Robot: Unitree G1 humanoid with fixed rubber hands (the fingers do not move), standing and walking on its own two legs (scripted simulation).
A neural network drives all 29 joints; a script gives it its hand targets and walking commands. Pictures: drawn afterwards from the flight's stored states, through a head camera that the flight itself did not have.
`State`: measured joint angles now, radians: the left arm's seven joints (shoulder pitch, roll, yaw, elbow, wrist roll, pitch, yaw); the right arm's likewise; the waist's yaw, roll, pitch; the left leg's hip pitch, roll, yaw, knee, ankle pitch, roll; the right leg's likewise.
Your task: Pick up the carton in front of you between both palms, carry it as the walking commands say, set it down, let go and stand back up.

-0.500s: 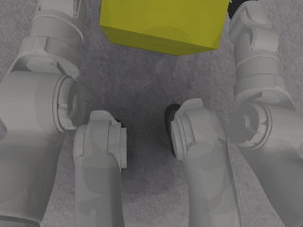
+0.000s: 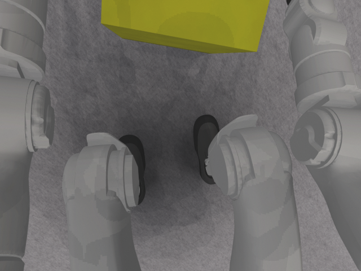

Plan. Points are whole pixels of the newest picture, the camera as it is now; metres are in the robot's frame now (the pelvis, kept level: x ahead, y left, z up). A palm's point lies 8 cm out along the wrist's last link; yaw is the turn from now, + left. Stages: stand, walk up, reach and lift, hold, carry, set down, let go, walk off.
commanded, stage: set down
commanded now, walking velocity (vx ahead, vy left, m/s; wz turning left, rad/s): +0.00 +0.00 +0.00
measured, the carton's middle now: out of the picture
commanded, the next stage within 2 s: let go in 1.04 s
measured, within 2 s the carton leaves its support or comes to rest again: neither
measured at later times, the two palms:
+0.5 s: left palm out of the picture +0.61 +0.15 -0.01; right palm out of the picture +0.53 -0.23 -0.01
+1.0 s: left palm out of the picture +0.61 +0.16 +0.14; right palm out of the picture +0.52 -0.23 +0.14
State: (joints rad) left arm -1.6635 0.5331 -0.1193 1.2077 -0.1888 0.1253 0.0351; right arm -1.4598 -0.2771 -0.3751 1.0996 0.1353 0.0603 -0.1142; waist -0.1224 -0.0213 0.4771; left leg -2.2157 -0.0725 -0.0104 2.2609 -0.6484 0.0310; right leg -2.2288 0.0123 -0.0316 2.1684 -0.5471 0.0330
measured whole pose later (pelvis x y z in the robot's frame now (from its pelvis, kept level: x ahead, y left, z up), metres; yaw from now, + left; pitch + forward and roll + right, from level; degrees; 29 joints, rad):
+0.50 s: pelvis +0.00 +0.00 +0.09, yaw +0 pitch +44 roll -2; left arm -1.57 0.50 0.06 1.17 -0.05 0.21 -0.02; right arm -1.30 -0.18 -0.37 0.85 0.10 0.20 -0.17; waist -0.15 0.02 0.12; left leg -2.10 -0.05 -0.01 1.91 -0.58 0.02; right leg -2.12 0.03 -0.01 1.83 -0.48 0.02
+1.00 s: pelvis +0.03 +0.00 +0.23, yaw +1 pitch +47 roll -2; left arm -1.40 0.44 0.16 1.05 0.03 0.25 -0.07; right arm -1.12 -0.15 -0.40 0.70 0.05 0.24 -0.12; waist -0.14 0.04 -0.02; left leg -1.75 -0.07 -0.03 1.36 -0.44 0.02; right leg -1.77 0.03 0.02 1.29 -0.35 0.02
